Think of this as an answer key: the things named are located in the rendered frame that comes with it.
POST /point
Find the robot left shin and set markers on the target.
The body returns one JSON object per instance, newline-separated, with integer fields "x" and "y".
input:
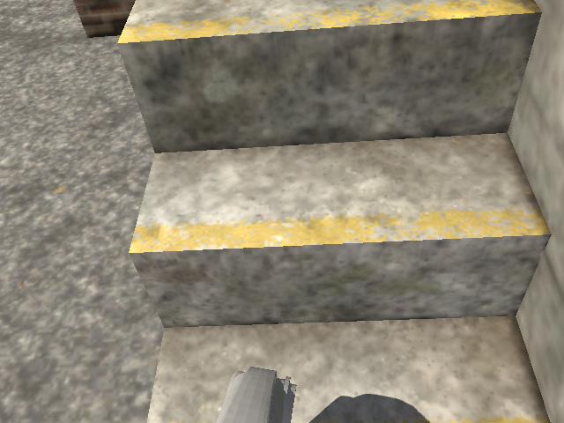
{"x": 234, "y": 375}

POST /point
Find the robot left thigh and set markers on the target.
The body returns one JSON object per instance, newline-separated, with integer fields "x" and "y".
{"x": 258, "y": 396}

